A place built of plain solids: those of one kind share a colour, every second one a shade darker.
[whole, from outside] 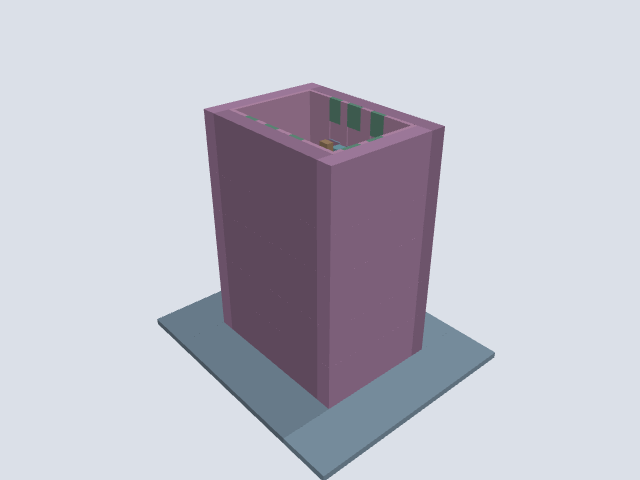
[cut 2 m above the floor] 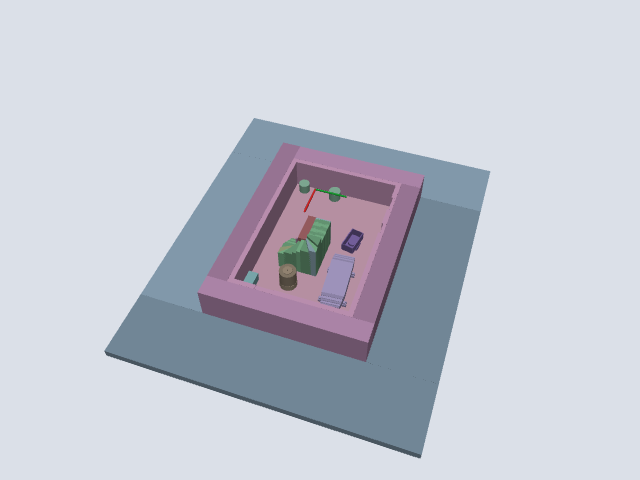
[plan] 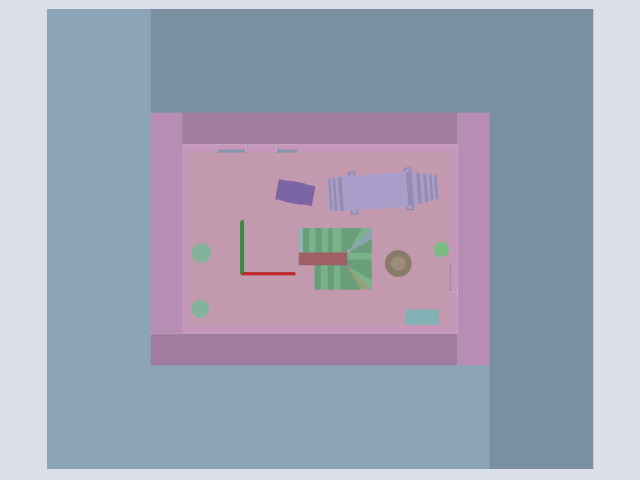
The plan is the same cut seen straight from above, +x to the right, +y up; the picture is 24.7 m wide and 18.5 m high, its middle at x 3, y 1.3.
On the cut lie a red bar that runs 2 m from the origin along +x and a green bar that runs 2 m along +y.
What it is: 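A harbour's pilots' and signal tower of tall halls, each with a gallery across one end; its two long stairs turn on winders round a masonry block, nothing at their outer side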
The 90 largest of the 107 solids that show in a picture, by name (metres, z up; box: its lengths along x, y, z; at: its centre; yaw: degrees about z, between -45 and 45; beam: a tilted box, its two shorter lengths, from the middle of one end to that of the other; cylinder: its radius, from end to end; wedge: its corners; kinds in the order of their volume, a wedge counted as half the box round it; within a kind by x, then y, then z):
{
 "wall_fill_1": {"box": [1.22, 8.52, 4.02], "at": [-2.91, 1.95, 1.66]},
 "wall_fill_2": {"box": [1.22, 8.52, 3.07], "at": [-2.91, 1.95, 5.2]},
 "wall_fill_3": {"box": [1.22, 8.52, 3.97], "at": [-2.91, 1.95, 8.72]},
 "wall_fill_4": {"box": [1.22, 8.52, 3.06], "at": [-2.91, 1.95, 12.24]},
 "wall_fill_5": {"box": [1.22, 8.52, 4.43], "at": [-2.91, 1.95, 15.98]},
 "wall_fill_6": {"box": [11.84, 1.22, 4.02], "at": [2.39, -2.92, 1.66]},
 "wall_fill_7": {"box": [11.84, 1.22, 3.07], "at": [2.39, -2.92, 5.2]},
 "wall_fill_8": {"box": [11.84, 1.22, 3.97], "at": [2.39, -2.92, 8.72]},
 "wall_fill_9": {"box": [11.84, 1.22, 3.06], "at": [2.39, -2.92, 12.24]},
 "wall_fill_10": {"box": [11.84, 1.22, 4.43], "at": [2.39, -2.92, 15.98]},
 "wall_fill_11": {"box": [10.62, 1.22, 4.02], "at": [3.0, 5.6, 1.66]},
 "wall_fill_12": {"box": [10.62, 1.22, 3.07], "at": [3.0, 5.6, 5.2]},
 "wall_fill_13": {"box": [10.62, 1.22, 3.97], "at": [3.0, 5.6, 8.72]},
 "wall_fill_14": {"box": [10.62, 1.22, 3.06], "at": [3.0, 5.6, 12.24]},
 "wall_fill_15": {"box": [10.62, 1.22, 4.43], "at": [3.0, 5.6, 15.98]},
 "wall_fill_16": {"box": [1.22, 9.74, 4.02], "at": [8.92, 1.34, 1.66]},
 "wall_fill_17": {"box": [1.22, 9.74, 3.07], "at": [8.92, 1.34, 5.2]},
 "wall_fill_18": {"box": [1.22, 9.74, 3.97], "at": [8.92, 1.34, 8.72]},
 "wall_fill_19": {"box": [1.22, 9.74, 3.06], "at": [8.92, 1.34, 12.24]},
 "wall_fill_20": {"box": [1.22, 9.74, 4.43], "at": [8.92, 1.34, 15.98]},
 "ground_garden_1": {"box": [4.0, 17.74, 0.5], "at": [-5.52, 1.34, -0.27]},
 "ground_garden_2": {"box": [13.06, 4.0, 0.5], "at": [3.0, -5.53, -0.27]},
 "ground_garden_3": {"box": [13.06, 4.0, 0.5], "at": [3.0, 8.21, -0.27]},
 "ground_garden_4": {"box": [4.0, 17.74, 0.5], "at": [11.53, 1.34, -0.27]},
 "wall_1": {"box": [0.3, 3.08, 4.43], "at": [-2.15, -0.77, 15.98]},
 "wall_2": {"box": [0.3, 7.29, 4.02], "at": [-2.15, 1.34, 1.66]},
 "wall_3": {"box": [1.38, 0.3, 4.02], "at": [-1.61, 4.84, 1.66]},
 "wall_4": {"box": [2.68, 0.3, 4.43], "at": [-0.96, -2.16, 15.98]},
 "wall_5": {"box": [2.86, 0.3, 4.43], "at": [-0.87, 4.84, 15.98]},
 "wall_6": {"box": [1.04, 0.2, 1.35], "at": [-0.41, 4.89, 1.57]},
 "wall_7": {"box": [1.22, 0.3, 4.02], "at": [0.73, 4.84, 1.66]},
 "wall_8": {"box": [0.78, 0.2, 1.36], "at": [1.73, 4.89, 1.58]},
 "wall_9": {"box": [0.97, 0.3, 4.43], "at": [2.09, -2.16, 15.98]},
 "wall_10": {"box": [10.62, 0.3, 4.02], "at": [3.0, -2.16, 1.66]},
 "wall_11": {"box": [1.34, 0.2, 1.49], "at": [3.25, -2.21, 15.76]},
 "wall_12": {"box": [0.71, 0.3, 4.43], "at": [4.27, -2.16, 15.98]},
 "wall_13": {"box": [1.17, 0.2, 1.43], "at": [5.21, -2.21, 15.73]},
 "wall_14": {"box": [6.2, 0.3, 4.02], "at": [5.21, 4.84, 1.66]},
 "wall_15": {"box": [2.51, 0.3, 4.43], "at": [7.06, -2.16, 15.98]},
 "wall_16": {"box": [0.3, 1.64, 4.02], "at": [8.16, -1.49, 1.66]},
 "wall_17": {"box": [0.3, 7.29, 4.43], "at": [8.16, 1.34, 15.98]},
 "wall_18": {"box": [0.3, 4.61, 4.02], "at": [8.16, 2.68, 1.66]},
 "wall_19": {"box": [0.26, 1.05, 2.1], "at": [8.19, -0.14, 1.05]},
 "floor_1": {"box": [10.02, 6.7, 0.35], "at": [3.0, 1.34, -0.18]},
 "step_1": {"box": [0.33, 0.94, 3.88], "at": [2.41, 1.29, 1.89]},
 "step_2": {"box": [0.33, 0.94, 3.68], "at": [2.66, 1.29, 1.79]},
 "step_3": {"box": [0.33, 0.94, 3.51], "at": [2.91, 1.29, 1.7]},
 "step_4": {"box": [0.33, 0.94, 0.24], "at": [2.95, -0.14, 0.07]},
 "step_5": {"box": [0.33, 0.94, 3.31], "at": [3.15, 1.29, 1.61]},
 "step_6": {"box": [0.35, 0.94, 0.44], "at": [3.2, -0.14, 0.17]},
 "step_7": {"box": [0.33, 0.94, 3.12], "at": [3.4, 1.29, 1.51]},
 "step_8": {"box": [0.33, 0.94, 0.63], "at": [3.46, -0.14, 0.27]},
 "step_9": {"box": [0.35, 0.94, 2.93], "at": [3.65, 1.29, 1.41]},
 "step_10": {"box": [0.33, 0.94, 0.83], "at": [3.7, -0.14, 0.36]},
 "step_11": {"box": [0.33, 0.94, 2.73], "at": [3.91, 1.29, 1.32]},
 "step_12": {"box": [0.33, 0.94, 1.0], "at": [3.95, -0.15, 0.45]},
 "step_13": {"wedge": [[3.99, 0.92, -0.05], [3.99, 0.92, 2.49], [3.99, 1.76, -0.05], [3.99, 1.76, 2.49], [4.14, 0.92, -0.05], [4.14, 0.92, 2.49], [4.62, 1.76, -0.05], [4.62, 1.76, 2.49]]},
 "step_14": {"wedge": [[4.03, -0.62, -0.05], [4.03, -0.62, 1.15], [4.03, 0.22, -0.05], [4.03, 0.22, 1.15], [4.18, 0.22, -0.05], [4.18, 0.22, 1.15], [4.66, -0.62, -0.05], [4.66, -0.62, 1.15]]},
 "step_15": {"wedge": [[4.04, 0.92, -0.05], [4.04, 0.92, 2.3], [4.16, 0.92, -0.05], [4.16, 0.92, 2.3], [4.52, 1.76, -0.05], [4.52, 1.76, 2.3], [4.99, 1.76, -0.05], [4.99, 1.76, 2.3]]},
 "step_16": {"wedge": [[4.15, 0.22, -0.05], [4.15, 0.22, 1.34], [4.15, 0.33, -0.05], [4.15, 0.33, 1.34], [4.99, -0.62, -0.05], [4.99, -0.62, 1.34], [4.99, -0.15, -0.05], [4.99, -0.15, 1.34]]},
 "step_17": {"wedge": [[4.15, 0.24, -0.05], [4.15, 0.24, 1.53], [4.15, 0.38, -0.05], [4.15, 0.38, 1.53], [4.99, -0.25, -0.05], [4.99, -0.25, 1.53], [4.99, 0.38, -0.05], [4.99, 0.38, 1.53]]},
 "step_18": {"wedge": [[4.15, 0.8, -0.05], [4.15, 0.8, 2.11], [4.15, 0.95, -0.05], [4.15, 0.95, 2.11], [4.99, 0.8, -0.05], [4.99, 0.8, 2.11], [4.99, 1.43, -0.05], [4.99, 1.43, 2.11]]},
 "step_19": {"box": [0.94, 0.33, 1.77], "at": [4.52, 0.47, 0.84]},
 "step_20": {"box": [0.94, 0.33, 1.96], "at": [4.52, 0.71, 0.93]},
 "wall_own_block_1": {"box": [1.87, 0.5, 6.76], "at": [3.12, 0.57, 3.36]},
 "wall_head_1": {"box": [0.3, 1.37, 1.96], "at": [-2.15, 3.41, 17.21]},
 "wall_head_2": {"box": [1.23, 0.3, 1.7], "at": [0.99, -2.16, 17.34]},
 "wall_head_3": {"box": [1.34, 0.3, 1.68], "at": [3.25, -2.16, 17.35]},
 "wall_head_4": {"box": [1.17, 0.3, 1.75], "at": [5.21, -2.16, 17.32]},
 "punt_upturned_1": {"box": [0.11, 1.31, 0.39], "at": [3.68, 3.06, 0.45], "yaw": 4.3},
 "punt_upturned_2": {"box": [0.14, 1.33, 0.42], "at": [3.8, 3.07, 0.47], "yaw": 4.3},
 "punt_upturned_3": {"box": [0.3, 1.67, 0.16], "at": [4.27, 3.11, 0.06], "yaw": 4.3},
 "punt_upturned_4": {"box": [2.5, 1.34, 0.45], "at": [5.12, 3.17, 0.48], "yaw": 4.3},
 "punt_upturned_5": {"box": [0.3, 1.67, 0.16], "at": [6.43, 3.27, 0.06], "yaw": 4.3},
 "punt_upturned_6": {"box": [0.22, 1.29, 0.45], "at": [6.47, 3.27, 0.48], "yaw": 4.3},
 "punt_upturned_7": {"box": [0.17, 1.24, 0.43], "at": [6.66, 3.29, 0.47], "yaw": 4.3},
 "punt_upturned_8": {"box": [0.14, 1.2, 0.41], "at": [6.82, 3.3, 0.46], "yaw": 4.3},
 "punt_upturned_9": {"box": [0.13, 1.15, 0.38], "at": [6.95, 3.31, 0.45], "yaw": 4.3},
 "store_buoy_1": {"cylinder": 0.53, "from": [6.02, 0.39, -0.02], "to": [6.02, 0.39, 0.39]},
 "store_buoy_2": {"cylinder": 0.51, "from": [6.02, 0.39, 0.39], "to": [6.02, 0.39, 1.27]},
 "plan_chest_1": {"box": [1.34, 0.84, 0.87], "at": [4.0, -1.55, 14.53]},
 "winch_case_1": {"box": [0.8, 0.55, 2.22], "at": [3.04, 0.72, 15.21]},
 "step_w2t02a_1": {"wedge": [[4.15, 0.85, -0.05], [4.15, 0.85, 2.3], [4.15, 0.92, -0.05], [4.15, 0.92, 2.3], [4.99, 1.34, -0.05], [4.99, 1.34, 2.3], [4.99, 1.76, -0.05], [4.99, 1.76, 2.3]]},
 "floor_hda_1": {"box": [0.15, 0.94, 4.07], "at": [2.26, 1.29, 1.99]},
 "rope_coils_1": {"cylinder": 0.35, "from": [-1.62, -1.35, -0.02], "to": [-1.62, -1.35, 0.64]},
 "rope_coils_2": {"cylinder": 0.38, "from": [-1.58, 0.79, -0.02], "to": [-1.58, 0.79, 0.64]},
 "step_w1t02a_1": {"wedge": [[4.08, 0.22, -0.05], [4.08, 0.22, 1.34], [4.15, 0.22, -0.05], [4.15, 0.22, 1.34], [4.56, -0.62, -0.05], [4.56, -0.62, 1.34], [4.99, -0.62, -0.05], [4.99, -0.62, 1.34]]},
 "chest_1": {"box": [1.29, 0.59, 0.64], "at": [6.94, -1.67, 0.3]},
 "barrel_1": {"cylinder": 0.3, "from": [7.68, 0.93, -0.02], "to": [7.68, 0.93, 0.84]},
 "handcart_1": {"box": [1.36, 0.68, 0.05], "at": [2.04, 3.12, 0.26], "yaw": -10.7}
}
